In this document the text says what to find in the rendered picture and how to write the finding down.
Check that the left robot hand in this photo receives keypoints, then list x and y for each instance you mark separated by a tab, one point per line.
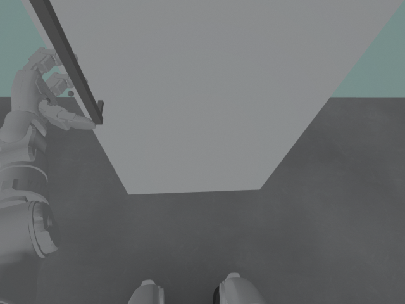
29	91

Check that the left robot shin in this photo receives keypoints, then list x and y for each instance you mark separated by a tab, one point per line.
149	281

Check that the robot left upper arm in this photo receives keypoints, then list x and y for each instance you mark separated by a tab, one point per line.
28	234

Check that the handle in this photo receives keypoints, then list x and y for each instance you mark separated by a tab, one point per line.
52	26

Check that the left robot forearm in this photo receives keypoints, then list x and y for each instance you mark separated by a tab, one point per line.
23	163

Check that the fridge door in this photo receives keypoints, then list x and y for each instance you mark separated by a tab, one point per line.
210	95

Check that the right robot thigh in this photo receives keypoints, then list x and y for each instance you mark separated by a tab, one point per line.
237	290

